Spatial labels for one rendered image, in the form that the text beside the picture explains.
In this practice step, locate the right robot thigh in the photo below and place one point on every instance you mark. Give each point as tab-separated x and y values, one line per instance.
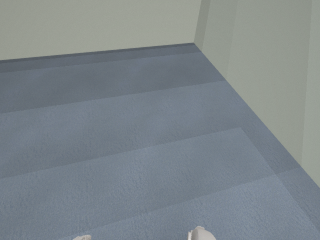
200	234

